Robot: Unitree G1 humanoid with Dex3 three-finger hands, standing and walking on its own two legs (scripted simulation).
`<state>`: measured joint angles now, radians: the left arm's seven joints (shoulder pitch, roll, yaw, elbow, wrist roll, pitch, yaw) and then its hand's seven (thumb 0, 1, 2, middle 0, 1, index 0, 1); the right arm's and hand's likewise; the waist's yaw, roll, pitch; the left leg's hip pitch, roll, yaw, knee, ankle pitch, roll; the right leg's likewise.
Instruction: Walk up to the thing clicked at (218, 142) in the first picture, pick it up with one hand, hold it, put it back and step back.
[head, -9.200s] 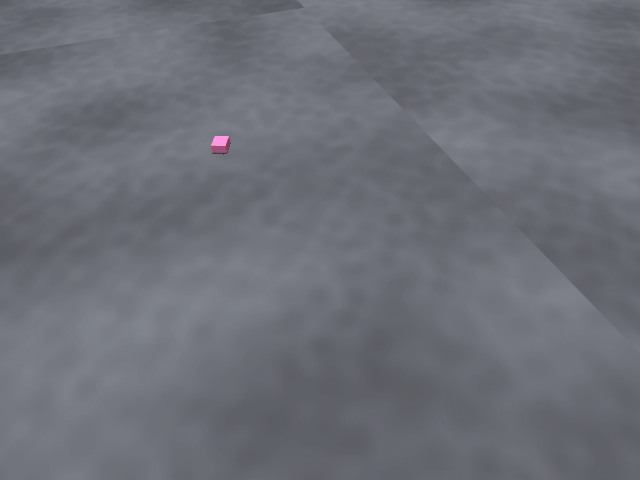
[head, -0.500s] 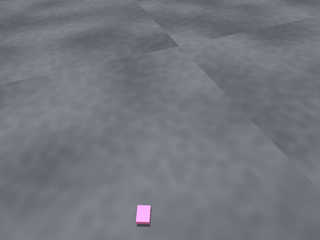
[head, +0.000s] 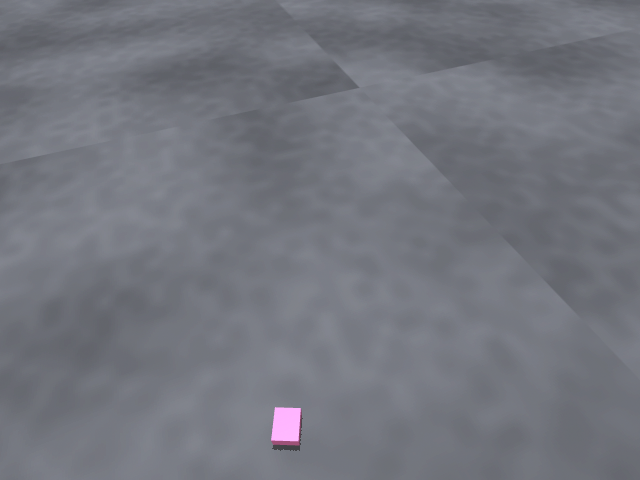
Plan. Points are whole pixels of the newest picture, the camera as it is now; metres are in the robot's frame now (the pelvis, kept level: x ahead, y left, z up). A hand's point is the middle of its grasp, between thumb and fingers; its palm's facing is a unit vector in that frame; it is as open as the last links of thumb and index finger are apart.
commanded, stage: stand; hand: left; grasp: from above
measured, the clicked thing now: (287, 426) +0.42 +0.16 -0.76
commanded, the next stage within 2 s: rise first in 0.02 s
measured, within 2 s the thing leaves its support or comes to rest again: neither
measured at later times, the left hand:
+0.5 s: hand out of the picture +0.14 +0.24 -0.18, palm faces -0.09 -0.93 -0.36, open 11.6 cm
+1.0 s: hand out of the picture +0.11 +0.25 -0.26, palm faces -0.23 -0.85 -0.48, open 14.3 cm
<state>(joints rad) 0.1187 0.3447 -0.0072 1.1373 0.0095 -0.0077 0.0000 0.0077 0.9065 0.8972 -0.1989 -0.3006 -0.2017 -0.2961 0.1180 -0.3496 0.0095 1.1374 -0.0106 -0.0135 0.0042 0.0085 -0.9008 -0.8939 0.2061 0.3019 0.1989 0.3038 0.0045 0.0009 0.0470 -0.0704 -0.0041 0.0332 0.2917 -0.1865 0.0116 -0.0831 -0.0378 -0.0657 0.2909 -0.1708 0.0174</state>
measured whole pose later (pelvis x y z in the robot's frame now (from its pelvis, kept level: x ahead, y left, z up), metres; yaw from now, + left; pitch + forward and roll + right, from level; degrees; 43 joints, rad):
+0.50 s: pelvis -0.01 +0.00 -0.03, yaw -1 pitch +9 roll -1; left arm 0.01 0.32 0.12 0.92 0.14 0.10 -0.02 0.01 -0.01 1.01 -0.08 -0.95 -0.07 -0.95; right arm 0.26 -0.24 -0.02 0.71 0.03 -0.02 -0.01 0.01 -0.94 -0.91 0.21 0.30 0.20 0.30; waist -0.03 0.00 -0.03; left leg -0.51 0.02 0.04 0.72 -0.36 0.01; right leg -0.51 -0.03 -0.05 0.68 -0.32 0.01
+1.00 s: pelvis -0.03 +0.00 -0.12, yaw +0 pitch +20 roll -2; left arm 0.20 0.33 0.10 0.54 0.30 0.16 0.01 0.00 -0.58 1.00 -0.08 -1.09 -0.07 -1.10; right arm 0.17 -0.24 -0.02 0.54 0.00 -0.17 -0.02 0.01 -0.90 -0.90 0.21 0.30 0.20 0.30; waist -0.02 0.01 -0.13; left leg -1.04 0.03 0.00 1.26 -0.57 0.01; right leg -1.04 -0.05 -0.07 1.22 -0.54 0.00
